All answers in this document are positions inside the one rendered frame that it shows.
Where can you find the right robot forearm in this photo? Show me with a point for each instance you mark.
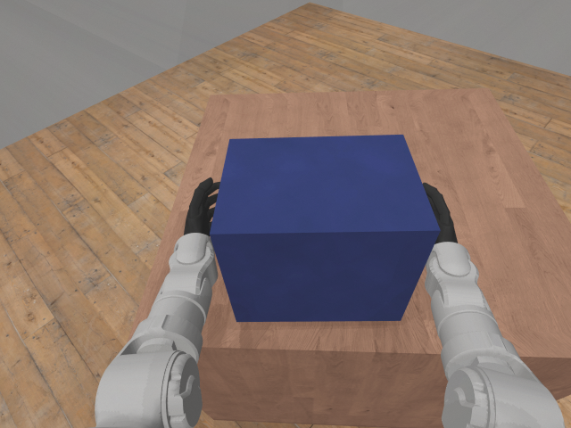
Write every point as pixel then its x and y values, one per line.
pixel 465 324

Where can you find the robot right upper arm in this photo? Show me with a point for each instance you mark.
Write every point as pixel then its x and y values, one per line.
pixel 478 397

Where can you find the pedestal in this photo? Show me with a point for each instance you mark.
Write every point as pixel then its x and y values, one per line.
pixel 386 374

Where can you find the robot left upper arm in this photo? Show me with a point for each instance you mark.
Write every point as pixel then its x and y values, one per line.
pixel 150 390

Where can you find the robot left hand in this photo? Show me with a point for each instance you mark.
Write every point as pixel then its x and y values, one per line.
pixel 199 215

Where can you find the robot right hand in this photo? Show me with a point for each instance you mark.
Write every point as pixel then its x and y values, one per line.
pixel 442 215

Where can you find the carton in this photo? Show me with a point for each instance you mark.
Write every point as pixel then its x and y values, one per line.
pixel 321 228

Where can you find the left robot forearm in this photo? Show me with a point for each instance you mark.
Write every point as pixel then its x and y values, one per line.
pixel 180 309

